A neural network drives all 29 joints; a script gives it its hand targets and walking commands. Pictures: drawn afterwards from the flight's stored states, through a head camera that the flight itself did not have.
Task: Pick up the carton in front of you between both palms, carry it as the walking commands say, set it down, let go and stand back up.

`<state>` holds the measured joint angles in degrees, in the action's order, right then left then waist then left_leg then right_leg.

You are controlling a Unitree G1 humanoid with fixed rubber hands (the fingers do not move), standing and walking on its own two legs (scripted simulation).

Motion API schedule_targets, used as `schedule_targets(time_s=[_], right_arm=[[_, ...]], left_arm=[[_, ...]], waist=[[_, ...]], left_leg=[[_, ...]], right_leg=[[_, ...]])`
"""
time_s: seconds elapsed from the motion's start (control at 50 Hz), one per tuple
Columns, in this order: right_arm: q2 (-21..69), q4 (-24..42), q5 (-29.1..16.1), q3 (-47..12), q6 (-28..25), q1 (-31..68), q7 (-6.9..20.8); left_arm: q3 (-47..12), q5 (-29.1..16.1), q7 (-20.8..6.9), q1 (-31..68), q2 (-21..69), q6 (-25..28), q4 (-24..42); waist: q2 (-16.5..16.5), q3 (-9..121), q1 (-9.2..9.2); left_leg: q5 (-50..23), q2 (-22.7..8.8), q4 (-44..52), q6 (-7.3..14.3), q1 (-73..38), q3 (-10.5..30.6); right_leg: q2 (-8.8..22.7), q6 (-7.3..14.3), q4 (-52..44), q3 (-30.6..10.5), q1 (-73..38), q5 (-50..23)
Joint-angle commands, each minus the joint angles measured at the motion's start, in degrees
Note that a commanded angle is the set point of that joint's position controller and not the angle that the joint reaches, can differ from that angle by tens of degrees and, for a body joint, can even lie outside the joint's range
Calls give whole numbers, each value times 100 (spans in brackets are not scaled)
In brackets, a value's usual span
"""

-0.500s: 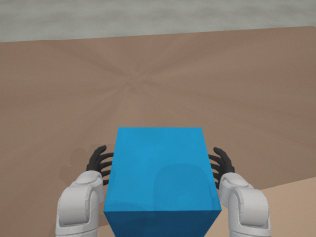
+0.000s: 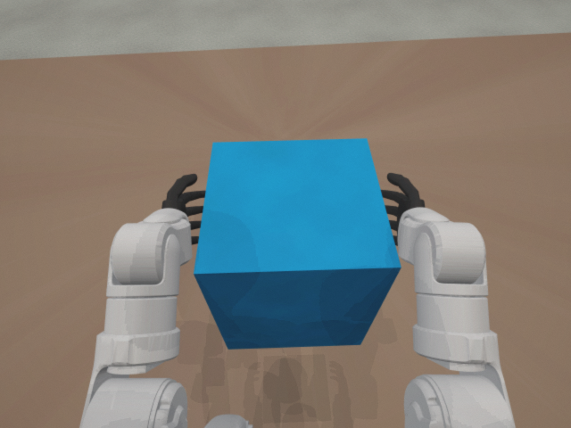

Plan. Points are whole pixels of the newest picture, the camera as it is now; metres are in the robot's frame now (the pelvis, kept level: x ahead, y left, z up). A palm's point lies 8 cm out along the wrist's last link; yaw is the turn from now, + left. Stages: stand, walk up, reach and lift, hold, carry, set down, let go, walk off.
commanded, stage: carry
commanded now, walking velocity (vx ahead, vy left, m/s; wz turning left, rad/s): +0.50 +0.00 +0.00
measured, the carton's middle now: (292, 251) +0.37 +0.01 +0.02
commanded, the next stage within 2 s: none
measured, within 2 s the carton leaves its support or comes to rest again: neither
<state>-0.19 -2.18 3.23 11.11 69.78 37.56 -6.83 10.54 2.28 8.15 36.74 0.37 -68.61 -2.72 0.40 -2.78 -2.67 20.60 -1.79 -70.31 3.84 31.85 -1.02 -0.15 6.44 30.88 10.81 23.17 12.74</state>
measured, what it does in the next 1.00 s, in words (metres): goes down: left foot 0.03 m lower, then right foot 0.03 m lower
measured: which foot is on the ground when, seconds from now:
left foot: up 0.00-0.30, down 0.32-0.74, up 0.76-1.00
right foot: down 0.00-0.30, up 0.32-0.74, down 0.76-1.00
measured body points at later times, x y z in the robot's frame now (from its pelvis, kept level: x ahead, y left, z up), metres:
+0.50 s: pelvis +0.34 +0.04 -0.03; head +0.42 +0.05 +0.41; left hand +0.73 +0.16 +0.05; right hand +0.71 -0.14 +0.05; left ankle +0.34 +0.08 -0.76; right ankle +0.28 -0.09 -0.67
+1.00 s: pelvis +0.67 +0.00 -0.06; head +0.73 +0.00 +0.39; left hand +1.03 +0.18 +0.01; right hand +1.05 -0.12 +0.01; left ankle +0.69 +0.15 -0.73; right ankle +0.66 -0.03 -0.79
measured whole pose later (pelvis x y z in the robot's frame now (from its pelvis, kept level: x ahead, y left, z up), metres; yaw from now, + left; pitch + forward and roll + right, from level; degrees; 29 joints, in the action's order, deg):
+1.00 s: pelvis +0.67 +0.00 -0.06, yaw +0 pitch +6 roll +2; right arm 2.6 -1.8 4.5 11.7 66.8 33.4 -6.9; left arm 11.6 2.4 7.3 33.1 1.9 -66.4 -2.2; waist -1.0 -1.9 -3.8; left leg 19.9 -1.2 -59.5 1.7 36.5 0.0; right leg -3.2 8.7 30.2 6.3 19.3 10.7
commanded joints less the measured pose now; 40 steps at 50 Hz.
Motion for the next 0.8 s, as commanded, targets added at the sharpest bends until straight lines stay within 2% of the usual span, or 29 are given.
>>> schedule_targets(time_s=[0.0,0.06,0.1,0.16,0.18,0.2,0.22,0.24,0.26,0.28,0.3,0.32,0.34,0.36,0.38,0.4,0.42,0.46,0.5,0.56,0.64,0.66,0.68,0.7,0.72,0.74,0.76,0.78], right_arm=[[6088,288,-2302,-3694,-306,3905,1112],[6231,191,-2198,-3615,-338,4023,1067],[6292,253,-2163,-3610,-333,4068,1054],[6300,538,-2156,-3640,-278,4045,1078],[6280,625,-2169,-3670,-250,4022,1109],[6229,647,-2177,-3709,-220,3985,1148],[6189,606,-2185,-3735,-181,3891,1194],[6142,534,-2186,-3734,-147,3753,1242],[6090,412,-2167,-3710,-129,3586,1284],[6017,314,-2126,-3661,-126,3459,1324],[5862,239,-2095,-3573,-112,3325,1368],[5683,112,-2014,-3462,-118,3393,1386],[5712,-53,-2051,-3435,-124,3187,1396],[5940,54,-2153,-3496,-151,3199,1419],[6140,379,-2312,-3609,-187,3545,1452],[6344,690,-2503,-3764,-217,3964,1475],[6460,950,-2675,-3901,-250,4318,1482],[6534,1252,-2896,-4081,-295,4540,1464],[6462,1339,-2938,-4150,-320,4389,1442],[6324,1306,-2873,-4190,-323,4118,1447],[6129,987,-2720,-4165,-312,3585,1485],[6086,849,-2682,-4152,-318,3480,1497],[6057,696,-2642,-4139,-322,3418,1510],[6043,534,-2608,-4136,-324,3380,1528],[6028,371,-2575,-4135,-331,3371,1544],[5965,235,-2538,-4079,-337,3474,1552],[6109,45,-2516,-4030,-293,3467,1554],[6110,-130,-2487,-3897,-257,3345,1521]], left_arm=[[-3786,-2750,-1558,4425,6218,196,624],[-3678,-2685,-1573,4479,6342,198,453],[-3660,-2636,-1569,4453,6372,191,457],[-3685,-2515,-1540,4261,6387,177,601],[-3706,-2454,-1524,4164,6366,175,640],[-3731,-2411,-1512,4066,6353,159,657],[-3756,-2354,-1496,3951,6290,141,626],[-3783,-2301,-1483,3834,6240,126,575],[-3815,-2274,-1478,3771,6205,110,517],[-3851,-2259,-1484,3752,6159,103,452],[-3859,-2262,-1496,3750,6090,101,404],[-3926,-2311,-1501,3849,6280,50,336],[-3873,-2327,-1494,3830,6224,27,346],[-3891,-2346,-1475,4031,6271,39,454],[-3905,-2348,-1440,4203,6381,87,598],[-3875,-2308,-1386,4314,6435,139,749],[-3859,-2269,-1324,4344,6468,172,851],[-3886,-2189,-1209,4162,6446,226,1003],[-3893,-2084,-1123,3917,6326,266,1063],[-3893,-1936,-1076,3669,6131,288,1101],[-3911,-1775,-1124,3377,5861,239,1007],[-3899,-1751,-1162,3308,5795,218,928],[-3874,-1733,-1206,3245,5719,199,830],[-3832,-1726,-1251,3190,5670,187,707],[-3764,-1730,-1304,3165,5626,178,591],[-3667,-1731,-1367,3117,5555,158,455],[-3550,-1687,-1412,3195,5423,141,249],[-3460,-1737,-1450,3012,5386,139,-84]], waist=[[-496,3040,11],[-598,2906,-67],[-657,2831,-106],[-711,2748,-152],[-705,2687,-170],[-599,2523,-232],[-646,2415,-243],[-701,2451,-159],[-634,2632,55],[-390,2823,323],[179,3071,483],[1353,3642,526],[1950,3987,795],[1537,3709,832],[839,3445,805],[392,3245,715],[294,3203,661],[387,3273,606],[495,3297,647],[560,3206,733],[542,2832,934],[627,2788,870],[696,2803,710],[635,2902,455],[457,3012,160],[-92,3087,-22],[-1065,3441,31],[-1613,3881,-155]], left_leg=[[-203,-127,600,-48,840,34],[-582,-109,1523,-132,1153,-164],[-1155,-46,2260,-147,1094,-297],[-2200,76,3430,-149,608,-428],[-2488,97,3821,-130,392,-449],[-2717,232,4140,-106,256,-636],[-2858,285,4494,-48,49,-697],[-2955,311,4708,21,-425,-746],[-3181,386,4948,46,-1219,-825],[-3535,277,5053,15,-2217,-853],[-4898,-477,4348,-66,-3468,-84],[-6870,-1754,3450,763,-5433,1755],[-5230,-2128,3904,1534,-5978,2834],[-4411,-1848,4065,1487,-5721,2676],[-4238,-1655,4149,1258,-5334,2375],[-4439,-1565,4245,1085,-4868,2099],[-4462,-1468,4317,943,-4522,1849],[-4453,-1327,4354,842,-4280,1510],[-5013,-1252,4245,875,-4377,1236],[-5625,-914,4121,756,-4384,783],[-5460,-321,3873,490,-4182,132],[-5366,-316,3757,421,-3992,71],[-5348,-353,3454,324,-3804,18],[-5283,-348,2912,195,-3553,-192],[-4682,-270,2149,73,-3067,-403],[-2670,-63,1222,-7,-2044,-476],[1018,491,196,-214,-418,-275],[1725,689,-1230,-326,794,170]], right_leg=[[1574,639,-848,-1904,-2919,-2000],[1428,669,-770,-1590,-3159,-2637],[1250,585,-671,-1343,-3252,-3005],[1054,443,-467,-959,-3335,-3078],[1022,381,-409,-858,-3339,-3062],[899,303,-356,-722,-3370,-3304],[859,209,-208,-666,-3415,-3438],[863,118,108,-616,-3333,-3647],[759,-46,702,-433,-3168,-3820],[579,-201,1536,-192,-2670,-3401],[358,-302,2597,-245,-1502,-1646],[-153,-447,3690,-634,515,1460],[-432,-503,5090,-962,1734,2162],[-244,-384,5150,-1173,2197,2058],[-57,-321,4789,-1251,2306,1670],[83,-320,4335,-1224,2200,1283],[160,-325,3924,-1193,1953,1005],[169,-387,3485,-1079,1759,877],[131,-397,2979,-928,1926,789],[-9,-361,1984,-682,1891,-229],[-451,-332,-97,-71,997,-1736],[-492,-259,-462,-66,509,-2086],[-488,-174,-697,-111,-70,-2380],[-434,-91,-933,-124,-809,-2743],[-176,-48,-1048,-264,-1649,-3016],[586,-107,-477,-963,-2598,-4376],[1903,512,424,-2730,-4140,-6360],[2435,1424,216,-4030,-4962,-4821]])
